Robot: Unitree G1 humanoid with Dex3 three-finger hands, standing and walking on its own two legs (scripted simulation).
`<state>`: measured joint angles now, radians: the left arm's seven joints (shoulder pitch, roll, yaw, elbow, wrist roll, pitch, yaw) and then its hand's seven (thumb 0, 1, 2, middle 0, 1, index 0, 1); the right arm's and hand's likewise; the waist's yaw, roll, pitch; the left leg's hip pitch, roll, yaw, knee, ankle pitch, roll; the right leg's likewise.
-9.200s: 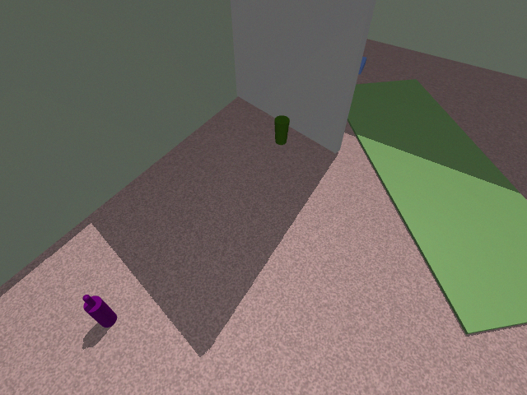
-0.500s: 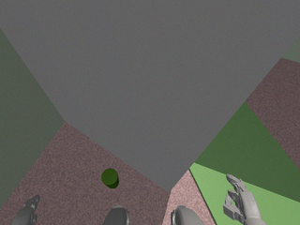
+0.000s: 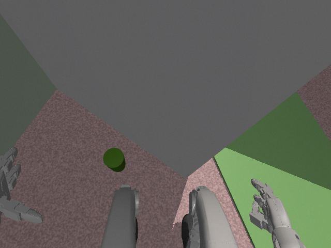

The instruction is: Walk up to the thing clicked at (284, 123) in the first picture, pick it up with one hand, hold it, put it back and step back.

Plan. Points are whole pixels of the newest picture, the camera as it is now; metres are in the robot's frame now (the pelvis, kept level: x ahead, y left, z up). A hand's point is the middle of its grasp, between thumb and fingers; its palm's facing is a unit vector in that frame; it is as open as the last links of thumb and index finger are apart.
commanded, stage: go down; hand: left
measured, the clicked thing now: (116, 161) +0.41 +0.20 -0.50
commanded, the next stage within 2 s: approach in 1.66 s
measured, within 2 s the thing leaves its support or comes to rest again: neither
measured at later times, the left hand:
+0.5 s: hand (26, 171) +0.30 +0.37 -0.14, palm faces +0.15 -0.97 -0.18, open 17.1 cm
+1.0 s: hand (28, 166) +0.32 +0.39 -0.17, palm faces +0.14 -0.98 -0.14, open 17.3 cm
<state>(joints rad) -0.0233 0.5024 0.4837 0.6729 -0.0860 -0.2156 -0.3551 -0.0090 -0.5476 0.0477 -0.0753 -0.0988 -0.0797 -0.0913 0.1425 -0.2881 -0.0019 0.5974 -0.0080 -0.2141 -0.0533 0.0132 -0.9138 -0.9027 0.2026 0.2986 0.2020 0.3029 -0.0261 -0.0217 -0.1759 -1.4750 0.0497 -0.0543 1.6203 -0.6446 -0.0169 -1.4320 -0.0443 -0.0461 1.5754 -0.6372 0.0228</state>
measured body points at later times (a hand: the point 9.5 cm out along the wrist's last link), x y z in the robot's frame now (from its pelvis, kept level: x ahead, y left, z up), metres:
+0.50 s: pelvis -0.03 +0.00 -0.10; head +0.16 +0.04 +0.30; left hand +0.28 +0.42 -0.12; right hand +0.13 -0.28 -0.21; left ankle +0.05 +0.13 -0.54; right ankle +0.05 -0.14 -0.54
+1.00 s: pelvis -0.04 +0.00 -0.16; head +0.16 +0.05 +0.24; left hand +0.30 +0.44 -0.16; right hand +0.12 -0.27 -0.26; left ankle +0.05 +0.13 -0.54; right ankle +0.05 -0.14 -0.54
